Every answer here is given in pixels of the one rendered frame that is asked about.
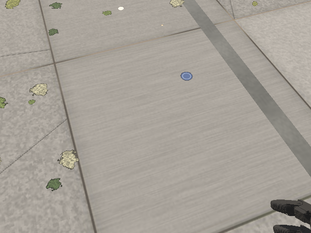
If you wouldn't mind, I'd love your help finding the robot right hand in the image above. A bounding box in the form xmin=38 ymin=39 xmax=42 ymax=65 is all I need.
xmin=270 ymin=199 xmax=311 ymax=233

